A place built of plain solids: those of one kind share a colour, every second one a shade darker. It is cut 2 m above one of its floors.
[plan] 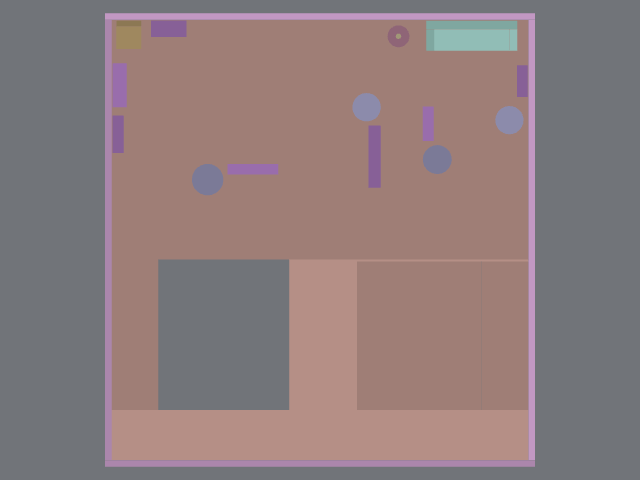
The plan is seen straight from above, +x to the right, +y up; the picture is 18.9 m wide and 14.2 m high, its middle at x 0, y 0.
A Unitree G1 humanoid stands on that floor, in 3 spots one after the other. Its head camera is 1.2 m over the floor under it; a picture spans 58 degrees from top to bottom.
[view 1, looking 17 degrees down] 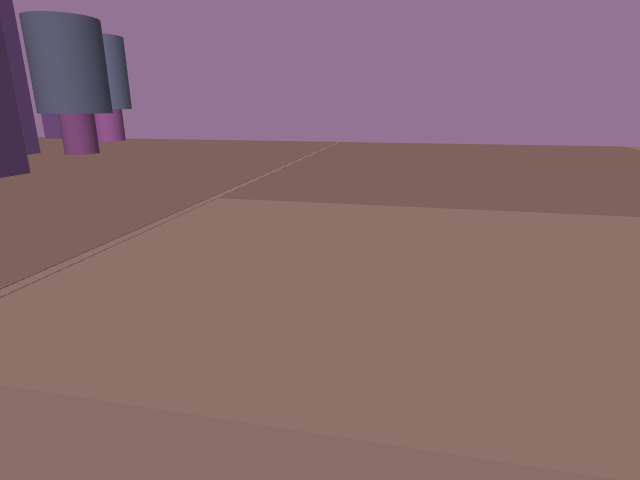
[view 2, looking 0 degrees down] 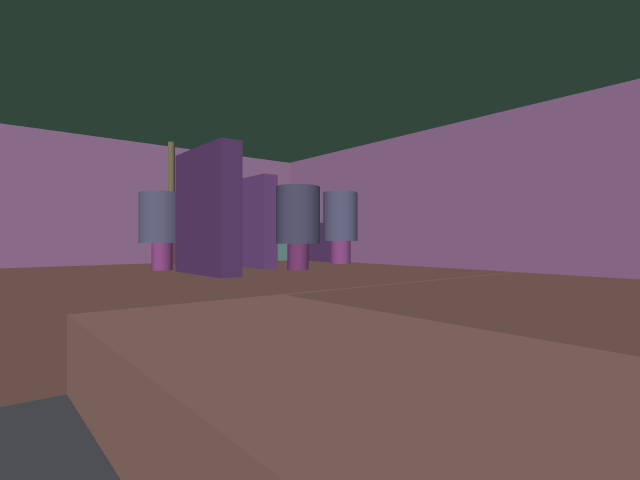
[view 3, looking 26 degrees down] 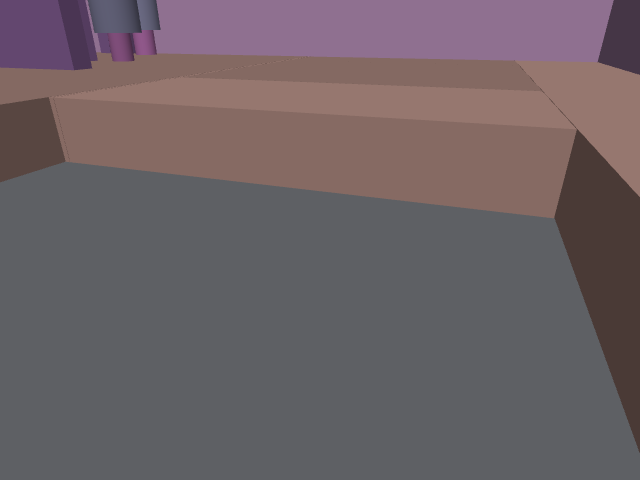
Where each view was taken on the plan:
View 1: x -1.56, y -1.90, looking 12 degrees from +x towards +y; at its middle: floor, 1.98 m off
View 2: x -1.50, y -4.43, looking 51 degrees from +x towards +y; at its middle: bush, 8.40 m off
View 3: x -4.10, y -4.38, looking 19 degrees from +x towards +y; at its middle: ground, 2.74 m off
